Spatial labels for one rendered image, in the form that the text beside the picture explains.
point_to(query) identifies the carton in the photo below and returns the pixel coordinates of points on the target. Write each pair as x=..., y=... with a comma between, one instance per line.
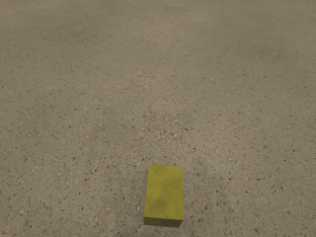
x=164, y=201

